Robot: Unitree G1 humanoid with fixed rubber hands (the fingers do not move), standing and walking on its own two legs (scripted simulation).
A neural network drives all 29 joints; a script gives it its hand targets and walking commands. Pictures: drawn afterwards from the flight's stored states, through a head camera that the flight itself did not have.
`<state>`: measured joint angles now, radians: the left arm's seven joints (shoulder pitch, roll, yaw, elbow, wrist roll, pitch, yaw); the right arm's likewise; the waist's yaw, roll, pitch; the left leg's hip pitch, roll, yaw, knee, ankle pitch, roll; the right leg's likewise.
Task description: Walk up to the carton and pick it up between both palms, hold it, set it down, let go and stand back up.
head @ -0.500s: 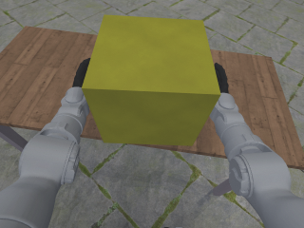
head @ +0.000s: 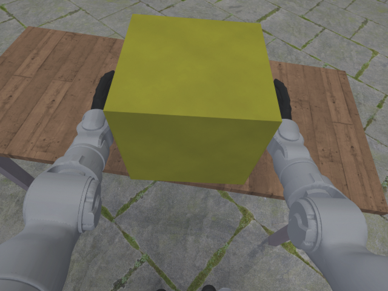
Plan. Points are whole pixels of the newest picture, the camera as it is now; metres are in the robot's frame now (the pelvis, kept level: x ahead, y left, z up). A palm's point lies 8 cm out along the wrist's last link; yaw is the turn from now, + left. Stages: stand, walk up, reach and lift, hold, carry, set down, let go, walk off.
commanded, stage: reach and lift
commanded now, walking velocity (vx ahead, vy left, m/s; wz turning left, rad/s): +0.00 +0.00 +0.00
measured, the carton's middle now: (192, 105) +0.50 -0.01 +0.05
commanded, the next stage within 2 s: none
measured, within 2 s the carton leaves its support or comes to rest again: leaves its support in 1.74 s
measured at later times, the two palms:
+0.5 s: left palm (104, 109) +0.47 +0.18 +0.07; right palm (279, 122) +0.43 -0.19 +0.08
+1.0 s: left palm (102, 117) +0.45 +0.18 +0.08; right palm (284, 130) +0.41 -0.19 +0.09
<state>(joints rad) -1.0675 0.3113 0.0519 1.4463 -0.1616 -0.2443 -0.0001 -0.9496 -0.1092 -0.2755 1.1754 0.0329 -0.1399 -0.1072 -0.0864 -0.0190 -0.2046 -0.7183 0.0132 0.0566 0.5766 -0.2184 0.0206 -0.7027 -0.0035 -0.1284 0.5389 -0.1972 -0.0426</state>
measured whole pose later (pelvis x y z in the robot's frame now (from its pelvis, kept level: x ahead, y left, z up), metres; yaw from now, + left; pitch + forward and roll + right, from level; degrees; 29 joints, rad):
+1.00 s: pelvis +0.01 +0.02 +0.02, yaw -1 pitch +16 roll -2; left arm -0.91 0.18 0.27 1.38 0.08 -0.46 0.02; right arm -0.77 -0.09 -0.56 1.24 -0.29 -0.57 -0.05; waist -0.05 -0.02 -0.16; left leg -0.52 0.00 0.07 0.41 -0.17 0.03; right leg -0.48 0.01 -0.11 0.30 -0.10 -0.02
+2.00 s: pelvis +0.02 +0.02 +0.02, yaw -1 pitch +10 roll -1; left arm -0.70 0.20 -0.03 0.97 -0.22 -0.06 0.12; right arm -0.64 -0.19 -0.04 0.86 0.21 -0.09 -0.11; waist -0.06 0.01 -0.21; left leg -0.41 0.00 0.06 0.43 -0.21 0.03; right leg -0.37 0.01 -0.11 0.34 -0.15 -0.02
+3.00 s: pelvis +0.01 +0.01 +0.03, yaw -1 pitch -2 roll -1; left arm -0.57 0.10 0.26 0.24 0.13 0.63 0.01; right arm -0.65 -0.18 -0.06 0.56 0.22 0.32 -0.11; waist -0.08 -0.05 -0.06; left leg -0.11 0.00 0.07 0.31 -0.15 0.03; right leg -0.10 0.01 -0.10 0.26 -0.12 -0.02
